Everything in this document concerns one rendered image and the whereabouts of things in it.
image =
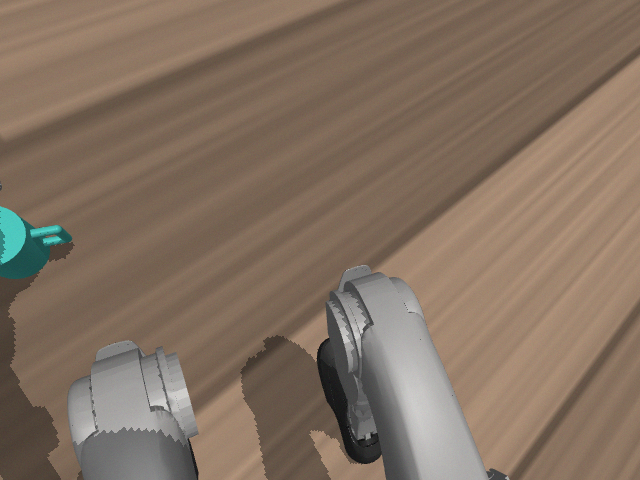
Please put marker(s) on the right robot foot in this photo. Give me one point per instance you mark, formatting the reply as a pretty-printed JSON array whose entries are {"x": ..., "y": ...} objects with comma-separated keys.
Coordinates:
[{"x": 362, "y": 451}]

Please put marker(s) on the mug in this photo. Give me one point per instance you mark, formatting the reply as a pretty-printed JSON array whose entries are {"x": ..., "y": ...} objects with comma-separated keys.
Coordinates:
[{"x": 24, "y": 250}]

